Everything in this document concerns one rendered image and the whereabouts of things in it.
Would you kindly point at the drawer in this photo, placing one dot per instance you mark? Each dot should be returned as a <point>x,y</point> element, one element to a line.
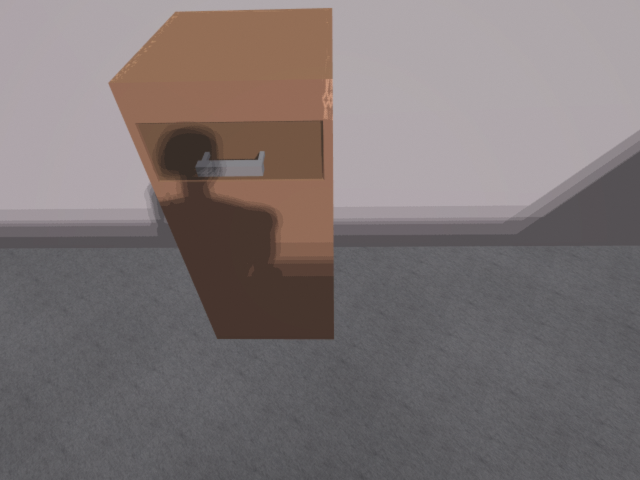
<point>293,149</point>

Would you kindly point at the handle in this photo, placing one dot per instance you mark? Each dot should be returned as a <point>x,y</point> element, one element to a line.
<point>226,168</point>

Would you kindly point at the cabinet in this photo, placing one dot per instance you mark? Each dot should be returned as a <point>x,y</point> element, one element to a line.
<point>260,252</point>

